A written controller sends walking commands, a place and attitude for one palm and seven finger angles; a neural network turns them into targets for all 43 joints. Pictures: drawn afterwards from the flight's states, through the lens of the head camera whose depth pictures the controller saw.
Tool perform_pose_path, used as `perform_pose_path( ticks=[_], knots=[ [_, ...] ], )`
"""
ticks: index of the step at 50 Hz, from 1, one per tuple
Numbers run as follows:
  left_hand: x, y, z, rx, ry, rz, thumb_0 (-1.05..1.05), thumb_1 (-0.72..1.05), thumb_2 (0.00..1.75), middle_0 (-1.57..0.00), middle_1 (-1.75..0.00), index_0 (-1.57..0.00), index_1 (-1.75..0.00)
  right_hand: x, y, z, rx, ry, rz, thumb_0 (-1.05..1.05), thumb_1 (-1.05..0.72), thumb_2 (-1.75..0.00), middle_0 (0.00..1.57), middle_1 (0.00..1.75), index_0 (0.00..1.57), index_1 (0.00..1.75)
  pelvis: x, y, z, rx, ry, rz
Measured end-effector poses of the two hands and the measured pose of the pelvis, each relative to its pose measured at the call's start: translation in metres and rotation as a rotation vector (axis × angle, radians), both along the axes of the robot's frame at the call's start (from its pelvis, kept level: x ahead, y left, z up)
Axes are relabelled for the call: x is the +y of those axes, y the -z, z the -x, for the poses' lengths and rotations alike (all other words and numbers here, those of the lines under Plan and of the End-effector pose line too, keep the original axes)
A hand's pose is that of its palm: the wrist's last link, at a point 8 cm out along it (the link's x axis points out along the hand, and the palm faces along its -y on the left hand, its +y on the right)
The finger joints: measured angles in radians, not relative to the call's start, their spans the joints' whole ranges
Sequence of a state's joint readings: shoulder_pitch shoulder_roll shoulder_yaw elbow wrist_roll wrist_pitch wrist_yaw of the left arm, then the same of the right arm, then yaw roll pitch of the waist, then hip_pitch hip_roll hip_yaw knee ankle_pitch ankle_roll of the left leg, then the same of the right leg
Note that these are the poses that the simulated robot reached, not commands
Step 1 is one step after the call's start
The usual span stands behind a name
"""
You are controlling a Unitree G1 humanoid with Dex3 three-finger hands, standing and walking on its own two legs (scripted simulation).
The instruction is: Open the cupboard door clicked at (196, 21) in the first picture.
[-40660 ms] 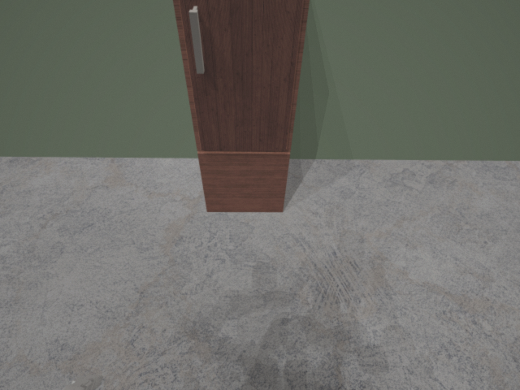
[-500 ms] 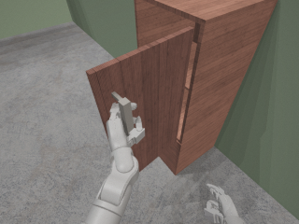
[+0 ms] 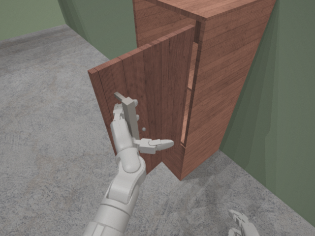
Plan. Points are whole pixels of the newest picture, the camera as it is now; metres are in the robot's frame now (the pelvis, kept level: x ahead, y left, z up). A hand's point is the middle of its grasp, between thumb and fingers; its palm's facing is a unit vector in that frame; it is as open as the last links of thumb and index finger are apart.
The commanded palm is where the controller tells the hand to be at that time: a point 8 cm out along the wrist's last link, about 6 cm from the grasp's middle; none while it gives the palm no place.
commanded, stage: open thumb and fingers to let go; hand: left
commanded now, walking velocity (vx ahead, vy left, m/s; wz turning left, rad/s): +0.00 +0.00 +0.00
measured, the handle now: (127, 121) +0.38 +0.11 +0.10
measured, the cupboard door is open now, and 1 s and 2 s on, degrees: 96 100 99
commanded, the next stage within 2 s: slide the hand sideways off the handle in 0.16 s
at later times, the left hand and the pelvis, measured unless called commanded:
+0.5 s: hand (139, 140) +0.32 +0.07 +0.10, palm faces -0.12 -0.99 -0.05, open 16.1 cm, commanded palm +0.29 +0.10 +0.10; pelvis -0.02 +0.02 +0.00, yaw +1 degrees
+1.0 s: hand (130, 153) +0.28 +0.08 +0.10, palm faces -0.08 -1.00 -0.01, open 16.1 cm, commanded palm +0.24 +0.15 +0.10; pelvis +0.01 +0.00 +0.00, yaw -2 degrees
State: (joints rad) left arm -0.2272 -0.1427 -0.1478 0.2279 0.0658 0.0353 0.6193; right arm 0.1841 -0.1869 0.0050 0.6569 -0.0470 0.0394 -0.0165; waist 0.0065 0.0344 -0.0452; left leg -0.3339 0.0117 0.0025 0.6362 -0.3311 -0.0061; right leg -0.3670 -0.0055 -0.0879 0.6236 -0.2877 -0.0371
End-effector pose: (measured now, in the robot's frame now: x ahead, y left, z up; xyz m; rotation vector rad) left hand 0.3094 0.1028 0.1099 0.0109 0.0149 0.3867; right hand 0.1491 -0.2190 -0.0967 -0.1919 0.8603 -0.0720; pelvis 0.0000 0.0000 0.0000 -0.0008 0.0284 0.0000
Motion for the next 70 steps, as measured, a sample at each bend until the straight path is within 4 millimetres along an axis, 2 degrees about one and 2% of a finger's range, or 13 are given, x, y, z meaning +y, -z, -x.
perform_pose_path(
  ticks=[5, 15, 20, 23, 28, 37, 57, 63, 70],
  knots=[
    [0.000, 0.000, 0.000, -0.003, 0.001, 0.002, -0.01, -0.48, 0.31, -0.32, -0.82, -0.32, -0.82, 0.009, -0.002, -0.003, -0.016, -0.015, -0.007, 0.01, -0.91, -0.89, 0.20, 0.30, 0.20, 0.30, 0.003, 0.000, 0.004, -0.003, -0.003, 0.002],
    [0.003, 0.001, 0.002, -0.009, 0.020, -0.022, -0.01, -0.50, 0.30, -0.43, -0.63, -0.40, -0.67, 0.027, 0.001, -0.004, -0.014, -0.054, -0.020, 0.01, -0.91, -0.89, 0.20, 0.30, 0.20, 0.30, 0.009, 0.003, 0.012, 0.004, -0.011, 0.001],
    [0.016, 0.004, 0.006, -0.052, 0.317, -0.106, -0.01, -0.50, 0.30, -0.35, -0.51, -0.26, -0.53, 0.029, 0.000, 0.005, -0.030, -0.042, -0.015, 0.01, -0.90, -0.89, 0.20, 0.30, 0.20, 0.30, 0.012, 0.003, 0.016, -0.013, -0.017, -0.001],
    [0.022, 0.003, 0.006, -0.044, 0.468, -0.086, -0.01, -0.50, 0.30, -0.28, -0.43, -0.19, -0.45, 0.028, 0.000, 0.012, -0.051, -0.029, -0.017, 0.01, -0.90, -0.89, 0.20, 0.30, 0.20, 0.30, 0.015, 0.003, 0.019, -0.027, -0.020, 0.001],
    [0.020, 0.003, 0.007, -0.035, 0.494, 0.007, -0.01, -0.50, 0.30, -0.20, -0.36, -0.15, -0.36, 0.027, -0.003, 0.018, -0.089, -0.018, -0.036, 0.01, -0.90, -0.89, 0.20, 0.30, 0.20, 0.30, 0.019, 0.002, 0.020, -0.031, -0.004, -0.005],
    [0.011, 0.006, 0.021, -0.055, 0.490, 0.004, -0.01, -0.50, 0.30, -0.15, -0.32, -0.14, -0.31, 0.022, -0.013, 0.015, -0.124, -0.003, -0.052, 0.01, -0.90, -0.89, 0.20, 0.30, 0.20, 0.30, 0.015, 0.000, 0.012, -0.032, 0.032, -0.009],
    [0.048, 0.008, 0.061, -0.010, 0.445, -0.003, -0.01, -0.50, 0.30, -0.20, -0.33, -0.20, -0.32, 0.007, -0.034, -0.049, -0.226, -0.033, -0.033, 0.01, -0.90, -0.89, 0.20, 0.30, 0.20, 0.30, -0.002, -0.002, -0.018, -0.017, 0.020, -0.003],
    [0.059, 0.009, 0.077, -0.005, 0.427, -0.015, -0.01, -0.50, 0.30, -0.20, -0.33, -0.20, -0.32, 0.004, -0.034, -0.056, -0.249, -0.041, -0.035, 0.01, -0.90, -0.89, 0.20, 0.30, 0.20, 0.30, -0.005, 0.000, -0.024, -0.009, 0.014, -0.002],
    [0.082, 0.011, 0.095, 0.002, 0.379, -0.037, -0.01, -0.50, 0.30, -0.17, -0.32, -0.18, -0.31, 0.000, -0.028, -0.052, -0.253, -0.048, -0.022, 0.01, -0.90, -0.89, 0.20, 0.30, 0.20, 0.30, -0.007, 0.004, -0.024, 0.000, 0.000, 0.002]
  ],
)
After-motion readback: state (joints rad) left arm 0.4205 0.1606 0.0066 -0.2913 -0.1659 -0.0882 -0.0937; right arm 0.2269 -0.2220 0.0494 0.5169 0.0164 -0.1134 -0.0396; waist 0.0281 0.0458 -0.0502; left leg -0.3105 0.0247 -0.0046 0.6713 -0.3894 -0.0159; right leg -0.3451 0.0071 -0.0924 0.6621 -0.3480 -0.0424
